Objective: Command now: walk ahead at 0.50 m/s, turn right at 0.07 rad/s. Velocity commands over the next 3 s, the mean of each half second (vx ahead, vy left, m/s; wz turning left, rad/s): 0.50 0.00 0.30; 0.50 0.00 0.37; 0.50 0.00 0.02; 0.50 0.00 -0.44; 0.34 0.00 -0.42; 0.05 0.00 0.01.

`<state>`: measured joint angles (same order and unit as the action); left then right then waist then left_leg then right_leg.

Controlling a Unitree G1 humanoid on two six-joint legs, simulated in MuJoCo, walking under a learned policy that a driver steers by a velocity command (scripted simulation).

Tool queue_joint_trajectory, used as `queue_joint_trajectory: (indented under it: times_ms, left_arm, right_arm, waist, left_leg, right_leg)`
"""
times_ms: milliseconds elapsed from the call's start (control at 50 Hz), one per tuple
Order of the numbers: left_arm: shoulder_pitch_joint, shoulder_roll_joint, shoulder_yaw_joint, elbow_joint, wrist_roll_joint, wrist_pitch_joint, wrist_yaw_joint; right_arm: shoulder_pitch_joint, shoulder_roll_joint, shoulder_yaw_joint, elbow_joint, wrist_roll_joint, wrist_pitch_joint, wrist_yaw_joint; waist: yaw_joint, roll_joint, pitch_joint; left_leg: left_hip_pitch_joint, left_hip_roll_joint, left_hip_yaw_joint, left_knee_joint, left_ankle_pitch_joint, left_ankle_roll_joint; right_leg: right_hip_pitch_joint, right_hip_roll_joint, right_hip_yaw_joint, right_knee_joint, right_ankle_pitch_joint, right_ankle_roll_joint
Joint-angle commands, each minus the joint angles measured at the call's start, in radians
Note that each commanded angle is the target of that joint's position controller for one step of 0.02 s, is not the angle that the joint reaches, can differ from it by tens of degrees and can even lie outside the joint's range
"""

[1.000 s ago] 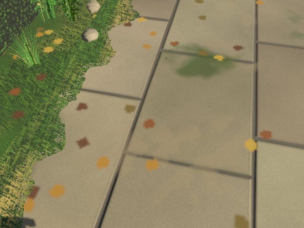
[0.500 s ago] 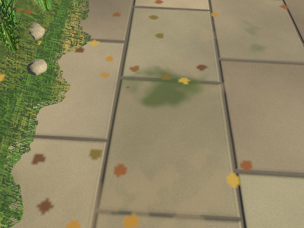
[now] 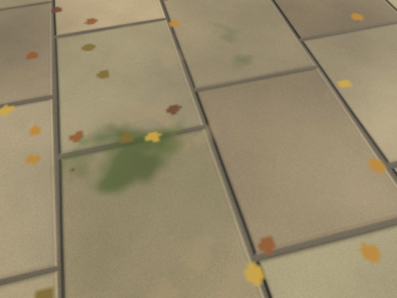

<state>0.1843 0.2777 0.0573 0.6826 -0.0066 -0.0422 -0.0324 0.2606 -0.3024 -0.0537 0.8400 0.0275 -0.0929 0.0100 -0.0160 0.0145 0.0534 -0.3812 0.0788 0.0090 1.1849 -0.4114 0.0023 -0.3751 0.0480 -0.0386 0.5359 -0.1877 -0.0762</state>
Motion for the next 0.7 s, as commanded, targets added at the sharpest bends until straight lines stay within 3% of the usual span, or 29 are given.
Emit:
queue_joint_trajectory:
  times_ms: [20,60,100,200,300,360,380,400,420,440,460,480,500,520,540,560,600,660,700]
  left_arm:
    - [0.043,0.099,0.029,-0.039,0.018,-0.029,0.007]
    - [0.042,0.112,0.033,-0.017,0.016,-0.049,0.008]
    - [0.058,0.123,0.037,0.009,0.022,-0.060,0.015]
    - [0.074,0.134,0.036,0.047,0.021,-0.063,0.030]
    - [0.145,0.151,0.046,0.105,0.005,-0.038,0.038]
    - [0.125,0.182,0.056,0.109,-0.003,-0.012,0.051]
    - [0.115,0.197,0.060,0.105,-0.004,-0.003,0.059]
    - [0.103,0.204,0.060,0.101,-0.003,0.007,0.066]
    - [0.092,0.196,0.054,0.093,-0.004,0.009,0.074]
    - [0.166,0.113,0.025,0.053,0.020,-0.010,0.067]
    - [0.178,0.052,-0.004,0.037,0.024,-0.049,0.048]
    - [0.070,0.134,0.016,0.018,-0.017,-0.083,0.027]
    - [0.008,0.140,0.013,-0.006,-0.035,-0.100,0.021]
    - [-0.008,0.132,0.014,-0.006,-0.016,-0.106,0.027]
    - [-0.006,0.145,0.024,-0.001,0.007,-0.099,0.033]
    - [0.013,0.143,0.027,0.000,0.014,-0.086,0.033]
    - [0.043,0.118,0.024,0.001,0.021,-0.064,0.036]
    - [-0.047,0.084,0.010,-0.028,0.024,-0.053,0.041]
    - [-0.109,0.061,-0.001,-0.036,0.020,-0.059,0.034]
  right_arm:
    - [0.007,-0.111,-0.027,-0.058,-0.003,-0.003,-0.001]
    - [0.018,-0.077,-0.021,-0.046,-0.005,0.024,-0.003]
    - [-0.031,-0.064,-0.018,-0.058,-0.007,0.036,-0.008]
    - [-0.146,-0.040,-0.010,-0.086,-0.006,0.025,0.011]
    - [-0.258,-0.024,0.002,-0.148,-0.007,0.022,0.041]
    - [-0.241,-0.049,-0.009,-0.179,-0.009,0.024,0.059]
    - [-0.194,-0.071,-0.021,-0.176,-0.009,0.029,0.059]
    - [-0.086,-0.107,-0.042,-0.156,-0.009,0.033,0.056]
    - [0.072,-0.164,-0.073,-0.122,-0.007,0.036,0.043]
    - [0.191,-0.279,-0.107,-0.108,-0.009,0.043,0.022]
    - [0.163,-0.270,-0.094,-0.127,0.001,0.035,0.025]
    - [0.162,-0.197,-0.072,-0.131,-0.007,0.031,0.024]
    - [0.117,-0.160,-0.063,-0.135,-0.009,0.027,0.021]
    - [0.051,-0.138,-0.055,-0.146,-0.008,0.026,0.020]
    - [0.000,-0.105,-0.044,-0.162,-0.014,0.026,0.016]
    - [-0.027,-0.099,-0.040,-0.179,-0.024,0.027,0.012]
    - [-0.040,-0.115,-0.045,-0.188,-0.021,0.025,0.004]
    - [-0.013,-0.151,-0.057,-0.181,-0.014,0.027,-0.014]
    - [0.010,-0.145,-0.054,-0.169,-0.010,0.032,-0.021]
  waist:
    - [0.016,-0.083,-0.124]
    - [-0.001,-0.066,-0.091]
    - [0.010,-0.053,-0.049]
    - [0.056,-0.058,0.000]
    - [0.103,-0.044,0.042]
    - [0.065,-0.083,0.002]
    - [0.035,-0.108,-0.043]
    - [-0.028,-0.113,-0.107]
    - [-0.114,-0.079,-0.190]
    - [-0.106,0.121,-0.319]
    - [-0.061,0.202,-0.441]
    - [-0.116,0.115,-0.385]
    - [-0.101,0.061,-0.258]
    - [-0.052,-0.017,-0.163]
    - [-0.017,-0.012,-0.118]
    - [0.012,0.014,-0.101]
    - [0.035,0.028,-0.090]
    - [0.012,0.035,-0.058]
    - [-0.022,0.059,-0.060]
  left_leg:
    - [-0.230,0.087,-0.075,-0.018,0.110,0.007]
    - [-0.230,0.088,-0.073,-0.066,0.163,-0.010]
    - [-0.288,0.083,-0.093,-0.147,0.260,-0.025]
    - [-0.271,0.030,-0.063,-0.440,0.542,-0.016]
    - [-0.339,0.006,-0.020,-0.580,0.491,0.025]
    - [-0.278,-0.050,0.050,-0.596,0.329,0.072]
    - [-0.201,-0.086,0.083,-0.583,0.272,0.092]
    - [-0.057,-0.126,0.102,-0.593,0.252,0.118]
    - [0.199,-0.141,0.064,-0.653,0.312,0.161]
    - [0.601,0.099,-0.338,-0.648,0.299,0.303]
    - [0.798,0.261,-0.830,-0.822,0.170,0.447]
    - [0.775,0.236,-0.744,-0.869,0.117,0.389]
    - [0.643,0.199,-0.603,-0.877,0.149,0.345]
    - [0.481,0.157,-0.500,-0.891,0.240,0.315]
    - [0.362,0.124,-0.428,-0.913,0.336,0.300]
    - [0.281,0.103,-0.403,-0.937,0.389,0.301]
    - [0.189,0.082,-0.348,-0.962,0.480,0.310]
    - [0.105,0.029,-0.260,-0.968,0.499,0.276]
    - [0.092,-0.006,-0.210,-0.956,0.440,0.236]
  right_leg:
    - [0.272,-0.285,0.323,-0.309,0.194,-0.188]
    - [0.217,-0.284,0.241,-0.365,0.241,-0.191]
    - [0.214,-0.277,0.167,-0.400,0.255,-0.178]
    - [0.245,-0.238,-0.008,-0.437,0.242,-0.107]
    - [0.441,-0.299,-0.062,-0.386,0.334,-0.089]
    - [0.526,-0.319,-0.098,-0.247,0.701,-0.058]
    - [0.536,-0.316,-0.111,-0.156,0.880,-0.043]
    - [0.509,-0.299,-0.131,0.000,0.981,-0.023]
    - [0.378,-0.258,-0.152,0.228,0.895,0.014]
    - [-0.012,-0.152,-0.152,0.609,0.390,0.076]
    - [-0.296,0.037,0.043,0.852,-0.390,0.107]
    - [-0.408,-0.033,0.164,0.889,-0.353,0.078]
    - [-0.433,-0.079,0.146,0.825,-0.269,0.057]
    - [-0.396,-0.119,0.134,0.716,-0.208,0.057]
    - [-0.327,-0.146,0.129,0.637,-0.169,0.067]
    - [-0.269,-0.155,0.130,0.608,-0.147,0.079]
    - [-0.229,-0.155,0.108,0.528,-0.120,0.115]
    - [-0.207,-0.129,0.084,0.313,0.053,0.153]
    - [-0.150,-0.103,0.071,0.146,0.213,0.157]
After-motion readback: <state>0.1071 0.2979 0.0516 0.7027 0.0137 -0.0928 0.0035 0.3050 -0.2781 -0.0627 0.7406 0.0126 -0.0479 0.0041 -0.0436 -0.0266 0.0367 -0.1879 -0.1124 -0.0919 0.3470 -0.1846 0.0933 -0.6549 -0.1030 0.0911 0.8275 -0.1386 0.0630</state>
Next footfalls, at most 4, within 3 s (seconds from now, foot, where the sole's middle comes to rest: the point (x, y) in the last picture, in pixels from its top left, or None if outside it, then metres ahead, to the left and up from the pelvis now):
0.42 left None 0.39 0.17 -0.77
0.90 right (192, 221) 0.72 0.06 -0.77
1.42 left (104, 186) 0.88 0.40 -0.77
1.94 right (146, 119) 1.23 0.26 -0.77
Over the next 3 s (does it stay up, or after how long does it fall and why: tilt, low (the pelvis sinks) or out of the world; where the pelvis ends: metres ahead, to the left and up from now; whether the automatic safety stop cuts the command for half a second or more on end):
stays up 1.39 0.36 -0.01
